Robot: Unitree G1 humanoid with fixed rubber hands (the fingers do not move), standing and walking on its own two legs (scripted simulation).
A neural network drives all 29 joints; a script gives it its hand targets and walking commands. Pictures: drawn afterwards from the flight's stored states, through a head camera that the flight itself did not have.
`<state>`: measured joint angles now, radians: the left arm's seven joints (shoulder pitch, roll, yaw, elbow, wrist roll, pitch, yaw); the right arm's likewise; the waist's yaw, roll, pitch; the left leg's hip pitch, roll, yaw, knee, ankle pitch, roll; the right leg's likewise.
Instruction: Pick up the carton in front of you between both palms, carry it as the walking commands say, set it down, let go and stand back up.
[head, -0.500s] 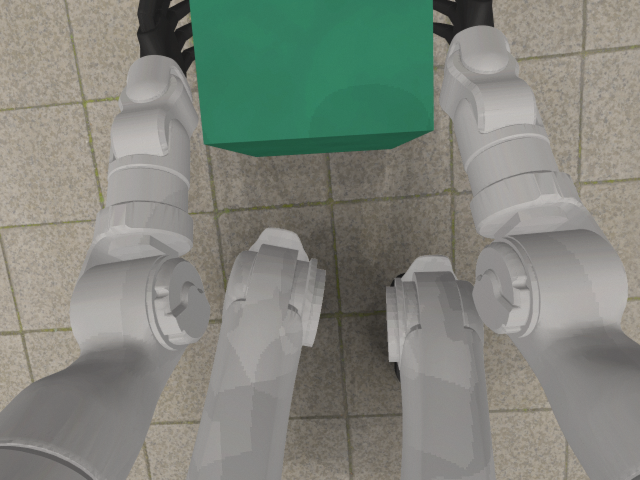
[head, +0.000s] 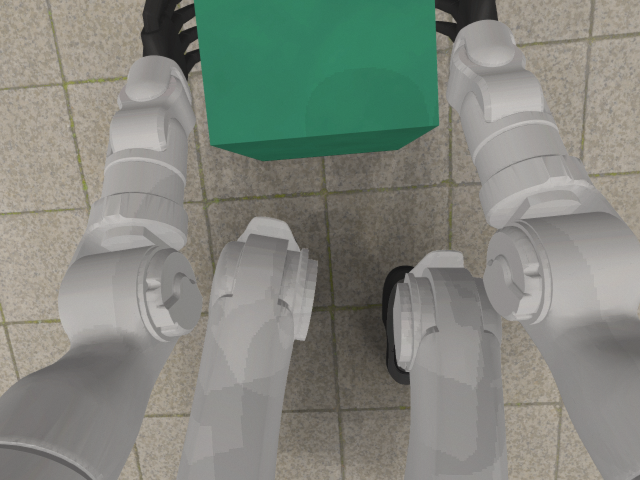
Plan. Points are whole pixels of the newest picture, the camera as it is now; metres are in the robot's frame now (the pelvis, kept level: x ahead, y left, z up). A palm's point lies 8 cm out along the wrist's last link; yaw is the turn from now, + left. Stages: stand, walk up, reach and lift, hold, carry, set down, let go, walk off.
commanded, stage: set down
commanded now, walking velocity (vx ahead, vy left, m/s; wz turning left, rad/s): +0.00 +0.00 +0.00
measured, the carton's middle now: (320, 63) +0.50 +0.09 -0.25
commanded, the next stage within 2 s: let go in 1.74 s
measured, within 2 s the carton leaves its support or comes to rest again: rests again in 0.18 s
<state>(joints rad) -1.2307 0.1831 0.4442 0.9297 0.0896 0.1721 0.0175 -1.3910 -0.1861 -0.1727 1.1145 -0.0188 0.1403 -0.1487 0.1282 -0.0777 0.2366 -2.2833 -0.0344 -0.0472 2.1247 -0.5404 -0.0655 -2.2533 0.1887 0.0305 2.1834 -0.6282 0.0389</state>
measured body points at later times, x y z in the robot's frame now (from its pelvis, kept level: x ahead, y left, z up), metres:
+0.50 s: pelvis -0.01 +0.00 -0.01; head +0.35 +0.03 +0.26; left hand +0.47 +0.26 -0.19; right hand +0.55 -0.06 -0.19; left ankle +0.12 +0.13 -0.35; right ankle +0.09 -0.11 -0.35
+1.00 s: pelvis -0.01 +0.01 +0.03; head +0.33 +0.05 +0.33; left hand +0.47 +0.30 -0.10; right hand +0.56 -0.07 -0.10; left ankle +0.12 +0.13 -0.35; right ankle +0.09 -0.10 -0.35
